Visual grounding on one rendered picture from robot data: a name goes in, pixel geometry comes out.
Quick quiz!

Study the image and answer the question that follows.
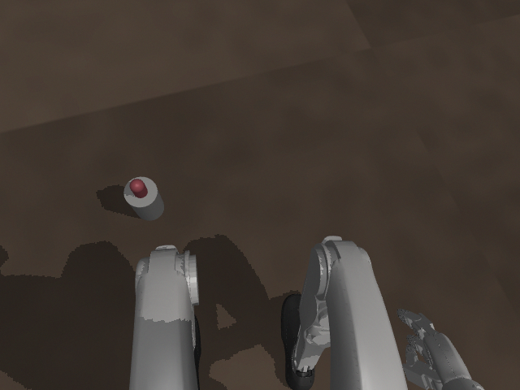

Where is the right robot foot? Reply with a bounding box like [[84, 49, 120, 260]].
[[281, 294, 314, 390]]

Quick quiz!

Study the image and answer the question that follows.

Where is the right robot hand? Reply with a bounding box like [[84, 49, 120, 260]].
[[396, 309, 472, 390]]

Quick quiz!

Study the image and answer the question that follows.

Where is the bottle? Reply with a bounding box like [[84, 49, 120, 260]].
[[123, 177, 164, 221]]

